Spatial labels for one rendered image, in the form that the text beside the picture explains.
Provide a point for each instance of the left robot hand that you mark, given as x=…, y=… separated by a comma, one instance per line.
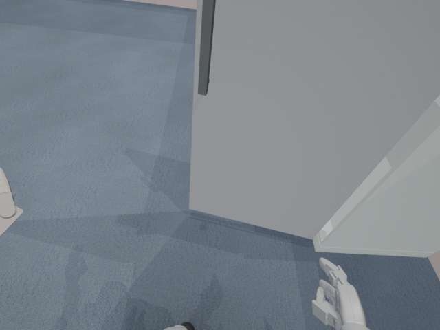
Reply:
x=9, y=213

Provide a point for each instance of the handle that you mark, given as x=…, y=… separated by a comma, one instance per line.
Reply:
x=207, y=24

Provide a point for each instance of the fridge door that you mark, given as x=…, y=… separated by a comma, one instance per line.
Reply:
x=305, y=99

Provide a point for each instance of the right robot hand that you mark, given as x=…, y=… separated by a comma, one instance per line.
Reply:
x=344, y=304

